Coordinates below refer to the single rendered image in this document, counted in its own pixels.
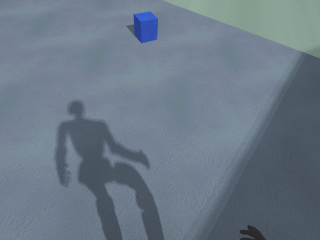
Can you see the carton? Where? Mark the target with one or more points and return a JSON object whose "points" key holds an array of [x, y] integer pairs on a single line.
{"points": [[145, 26]]}

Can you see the robot right hand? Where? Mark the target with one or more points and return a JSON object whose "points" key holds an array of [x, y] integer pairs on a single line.
{"points": [[253, 232]]}

